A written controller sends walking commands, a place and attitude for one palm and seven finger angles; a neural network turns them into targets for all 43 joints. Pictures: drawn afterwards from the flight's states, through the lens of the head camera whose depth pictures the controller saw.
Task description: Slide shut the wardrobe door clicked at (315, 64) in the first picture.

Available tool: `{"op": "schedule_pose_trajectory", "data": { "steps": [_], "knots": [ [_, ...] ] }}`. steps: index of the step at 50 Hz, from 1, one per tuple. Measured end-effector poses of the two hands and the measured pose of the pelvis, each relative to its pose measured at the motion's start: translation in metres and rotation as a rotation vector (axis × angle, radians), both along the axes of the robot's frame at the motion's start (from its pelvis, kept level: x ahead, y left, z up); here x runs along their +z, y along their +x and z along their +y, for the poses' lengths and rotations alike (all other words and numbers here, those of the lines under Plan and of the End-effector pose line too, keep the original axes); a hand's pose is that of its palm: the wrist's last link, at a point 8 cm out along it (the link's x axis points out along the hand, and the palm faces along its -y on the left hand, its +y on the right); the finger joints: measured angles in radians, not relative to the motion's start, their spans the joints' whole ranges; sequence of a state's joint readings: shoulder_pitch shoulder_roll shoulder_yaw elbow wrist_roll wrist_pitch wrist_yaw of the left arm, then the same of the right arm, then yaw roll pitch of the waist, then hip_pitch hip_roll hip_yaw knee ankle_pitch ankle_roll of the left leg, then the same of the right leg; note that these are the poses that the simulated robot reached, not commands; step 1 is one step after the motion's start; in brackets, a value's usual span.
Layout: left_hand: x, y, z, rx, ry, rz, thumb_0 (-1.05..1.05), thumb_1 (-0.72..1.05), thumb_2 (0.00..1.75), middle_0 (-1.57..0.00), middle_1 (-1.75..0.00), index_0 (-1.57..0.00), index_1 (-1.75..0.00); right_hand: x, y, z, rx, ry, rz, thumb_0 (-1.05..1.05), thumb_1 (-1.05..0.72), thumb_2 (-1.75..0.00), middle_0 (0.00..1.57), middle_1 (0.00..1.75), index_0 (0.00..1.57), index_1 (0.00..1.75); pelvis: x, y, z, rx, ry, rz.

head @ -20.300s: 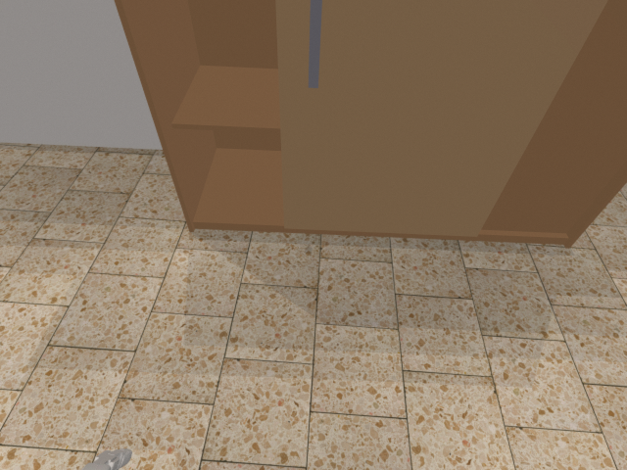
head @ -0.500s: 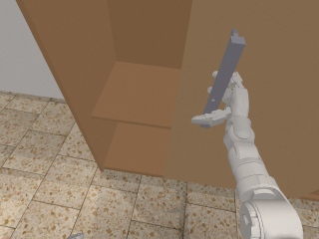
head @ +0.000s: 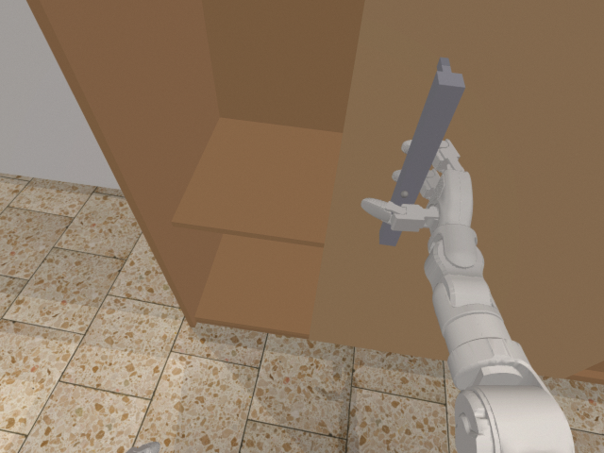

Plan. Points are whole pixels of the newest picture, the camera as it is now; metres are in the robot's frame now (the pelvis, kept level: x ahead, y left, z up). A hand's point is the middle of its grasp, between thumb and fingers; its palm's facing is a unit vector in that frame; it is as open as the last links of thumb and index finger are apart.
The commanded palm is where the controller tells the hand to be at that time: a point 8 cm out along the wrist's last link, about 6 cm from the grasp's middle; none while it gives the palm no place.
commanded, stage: grip the handle and tug to test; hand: right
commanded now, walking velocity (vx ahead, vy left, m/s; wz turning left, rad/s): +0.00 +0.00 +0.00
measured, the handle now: (411, 166) +0.50 -0.08 +0.12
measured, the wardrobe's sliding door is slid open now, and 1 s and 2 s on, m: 0.39 0.39 0.37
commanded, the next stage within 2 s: tug the door sideways, standing still in 1.08 s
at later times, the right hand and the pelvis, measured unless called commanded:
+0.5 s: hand (401, 193) +0.44 -0.06 +0.11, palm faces -0.01 +1.00 +0.00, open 6.7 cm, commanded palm +0.41 -0.12 +0.11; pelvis +0.00 +0.00 +0.00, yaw +0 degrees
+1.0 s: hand (399, 195) +0.44 -0.06 +0.11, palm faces +0.00 +1.00 +0.00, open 6.6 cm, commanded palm +0.39 -0.12 +0.11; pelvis +0.02 +0.01 +0.00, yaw +2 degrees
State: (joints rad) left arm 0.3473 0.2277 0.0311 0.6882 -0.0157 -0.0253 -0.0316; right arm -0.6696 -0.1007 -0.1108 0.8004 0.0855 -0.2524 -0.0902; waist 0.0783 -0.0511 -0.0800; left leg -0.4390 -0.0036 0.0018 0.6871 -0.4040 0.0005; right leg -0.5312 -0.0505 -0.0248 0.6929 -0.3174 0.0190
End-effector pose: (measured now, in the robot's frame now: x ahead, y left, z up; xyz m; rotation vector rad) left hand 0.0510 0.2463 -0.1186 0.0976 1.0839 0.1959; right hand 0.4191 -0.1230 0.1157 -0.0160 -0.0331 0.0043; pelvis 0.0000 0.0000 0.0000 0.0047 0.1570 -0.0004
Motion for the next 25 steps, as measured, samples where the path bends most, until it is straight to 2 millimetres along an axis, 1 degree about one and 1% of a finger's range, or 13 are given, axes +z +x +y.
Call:
{"op": "schedule_pose_trajectory", "data": {
  "steps": [8,14,25],
  "knots": [
    [0.002,0.009,0.0,-0.008,0.005,-0.026,0.0,0.91,0.9,-0.2,-0.3,-0.2,-0.3,-0.001,0.0,0.001,-0.007,0.002,0.013,0.0,-0.27,-0.63,0.37,1.3,0.36,1.29,0.0,0.0,0.0,0.0,-0.001,-0.003],
    [0.003,0.012,0.001,-0.004,0.003,-0.035,0.0,0.91,0.9,-0.2,-0.3,-0.2,-0.3,-0.001,0.001,0.001,-0.008,0.004,0.013,0.01,-0.55,-0.75,0.38,1.32,0.37,1.31,0.001,0.002,0.001,0.004,-0.002,-0.003],
    [0.004,0.009,0.003,0.007,0.008,-0.02,0.0,0.91,0.9,-0.2,-0.3,-0.2,-0.3,-0.001,0.001,0.004,0.007,0.012,0.01,0.01,-0.58,-0.78,0.34,1.36,0.33,1.34,0.001,0.003,0.002,0.007,-0.003,-0.005]
  ]
}}
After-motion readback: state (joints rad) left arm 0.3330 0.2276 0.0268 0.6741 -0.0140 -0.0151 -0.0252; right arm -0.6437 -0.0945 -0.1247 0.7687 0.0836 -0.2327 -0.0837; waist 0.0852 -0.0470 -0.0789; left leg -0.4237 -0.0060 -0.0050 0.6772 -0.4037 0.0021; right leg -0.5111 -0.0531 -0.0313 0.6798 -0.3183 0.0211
